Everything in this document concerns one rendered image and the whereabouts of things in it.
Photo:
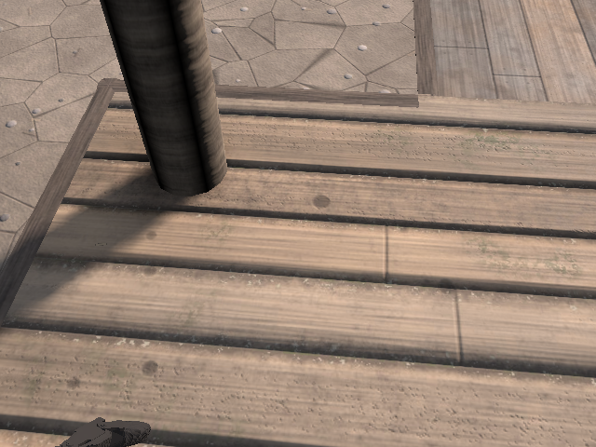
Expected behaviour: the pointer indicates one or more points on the left robot hand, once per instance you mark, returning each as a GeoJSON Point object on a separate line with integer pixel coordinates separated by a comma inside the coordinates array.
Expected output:
{"type": "Point", "coordinates": [99, 433]}

